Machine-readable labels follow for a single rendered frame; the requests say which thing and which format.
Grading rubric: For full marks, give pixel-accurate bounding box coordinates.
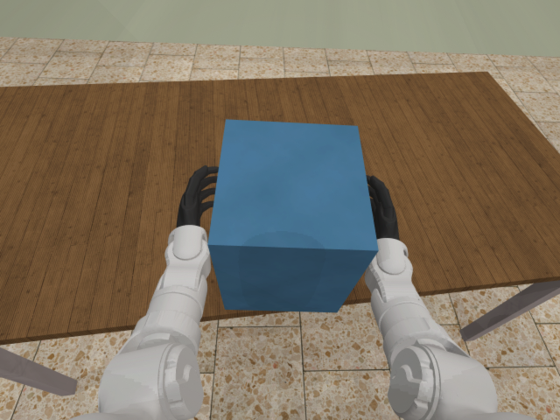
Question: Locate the robot right forearm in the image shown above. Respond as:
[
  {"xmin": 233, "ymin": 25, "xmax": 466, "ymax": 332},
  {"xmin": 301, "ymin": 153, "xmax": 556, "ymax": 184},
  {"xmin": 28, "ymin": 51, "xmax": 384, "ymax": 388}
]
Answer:
[{"xmin": 365, "ymin": 238, "xmax": 498, "ymax": 409}]

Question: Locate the left robot hand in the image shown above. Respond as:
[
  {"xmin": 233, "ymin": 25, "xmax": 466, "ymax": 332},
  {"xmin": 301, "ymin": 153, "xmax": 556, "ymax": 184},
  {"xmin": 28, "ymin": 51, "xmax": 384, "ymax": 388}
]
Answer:
[{"xmin": 176, "ymin": 165, "xmax": 219, "ymax": 228}]

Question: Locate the robot left forearm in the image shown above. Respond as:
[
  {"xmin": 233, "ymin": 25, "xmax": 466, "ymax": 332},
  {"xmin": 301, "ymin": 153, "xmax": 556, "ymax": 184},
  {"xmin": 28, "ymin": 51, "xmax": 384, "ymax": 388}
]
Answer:
[{"xmin": 98, "ymin": 225, "xmax": 211, "ymax": 413}]

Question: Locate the table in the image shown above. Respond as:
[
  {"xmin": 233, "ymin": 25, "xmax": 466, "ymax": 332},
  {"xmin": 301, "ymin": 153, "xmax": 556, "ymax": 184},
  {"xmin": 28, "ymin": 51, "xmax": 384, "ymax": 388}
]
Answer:
[{"xmin": 0, "ymin": 72, "xmax": 560, "ymax": 396}]

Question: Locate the left robot upper arm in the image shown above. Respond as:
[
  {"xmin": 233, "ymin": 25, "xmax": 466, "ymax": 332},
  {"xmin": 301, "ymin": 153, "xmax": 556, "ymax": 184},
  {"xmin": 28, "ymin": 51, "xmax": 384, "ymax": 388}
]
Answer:
[{"xmin": 69, "ymin": 342, "xmax": 204, "ymax": 420}]

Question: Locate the right robot upper arm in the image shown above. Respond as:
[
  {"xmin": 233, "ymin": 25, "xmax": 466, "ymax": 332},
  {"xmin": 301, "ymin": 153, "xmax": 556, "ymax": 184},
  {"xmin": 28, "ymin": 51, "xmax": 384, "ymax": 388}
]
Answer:
[{"xmin": 388, "ymin": 344, "xmax": 537, "ymax": 420}]

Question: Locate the carton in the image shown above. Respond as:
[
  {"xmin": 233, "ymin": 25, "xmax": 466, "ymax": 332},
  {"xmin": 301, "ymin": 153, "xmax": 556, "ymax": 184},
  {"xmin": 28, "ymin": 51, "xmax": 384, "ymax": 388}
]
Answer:
[{"xmin": 207, "ymin": 119, "xmax": 379, "ymax": 312}]

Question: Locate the right robot hand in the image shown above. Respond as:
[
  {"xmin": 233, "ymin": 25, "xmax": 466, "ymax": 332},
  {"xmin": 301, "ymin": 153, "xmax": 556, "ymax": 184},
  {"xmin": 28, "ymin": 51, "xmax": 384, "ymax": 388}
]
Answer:
[{"xmin": 366, "ymin": 175, "xmax": 399, "ymax": 241}]

